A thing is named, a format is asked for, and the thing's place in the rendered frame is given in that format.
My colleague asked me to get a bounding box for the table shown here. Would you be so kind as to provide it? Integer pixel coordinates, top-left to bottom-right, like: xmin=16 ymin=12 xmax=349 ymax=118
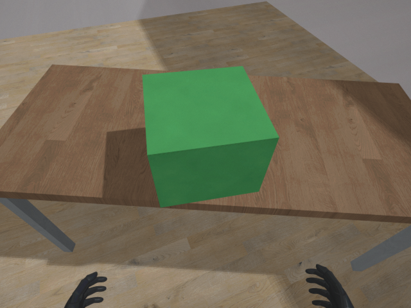
xmin=0 ymin=64 xmax=411 ymax=271

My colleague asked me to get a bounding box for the right robot hand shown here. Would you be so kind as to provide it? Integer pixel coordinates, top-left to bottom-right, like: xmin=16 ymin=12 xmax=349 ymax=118
xmin=306 ymin=264 xmax=354 ymax=308

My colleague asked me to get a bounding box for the carton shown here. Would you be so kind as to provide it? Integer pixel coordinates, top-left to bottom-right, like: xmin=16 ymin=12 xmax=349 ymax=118
xmin=143 ymin=66 xmax=279 ymax=207

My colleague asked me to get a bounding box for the left robot hand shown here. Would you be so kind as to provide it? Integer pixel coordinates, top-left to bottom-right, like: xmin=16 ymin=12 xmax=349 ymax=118
xmin=64 ymin=271 xmax=107 ymax=308

